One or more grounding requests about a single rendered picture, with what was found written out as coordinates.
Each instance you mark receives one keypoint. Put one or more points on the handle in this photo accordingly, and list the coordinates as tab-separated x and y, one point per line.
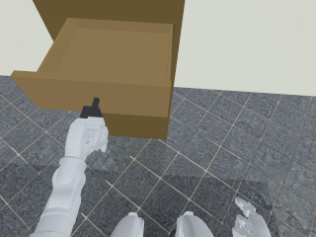
92	111

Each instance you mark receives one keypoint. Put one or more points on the robot left forearm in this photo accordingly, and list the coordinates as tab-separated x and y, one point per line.
61	209

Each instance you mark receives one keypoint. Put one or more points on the left robot thigh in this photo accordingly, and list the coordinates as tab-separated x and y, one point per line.
129	226

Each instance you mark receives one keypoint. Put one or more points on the robot right hand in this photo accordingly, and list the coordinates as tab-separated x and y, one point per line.
254	226

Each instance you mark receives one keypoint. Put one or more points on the robot thigh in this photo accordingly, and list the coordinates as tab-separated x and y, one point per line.
129	226
191	226

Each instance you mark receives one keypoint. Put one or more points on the cabinet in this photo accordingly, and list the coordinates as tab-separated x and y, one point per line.
54	14

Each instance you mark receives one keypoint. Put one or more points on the right robot thigh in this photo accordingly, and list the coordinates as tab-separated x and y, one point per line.
191	226

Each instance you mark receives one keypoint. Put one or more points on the drawer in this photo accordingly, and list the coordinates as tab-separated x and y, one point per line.
127	65

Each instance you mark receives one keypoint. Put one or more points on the robot left hand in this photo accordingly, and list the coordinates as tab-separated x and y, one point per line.
82	130

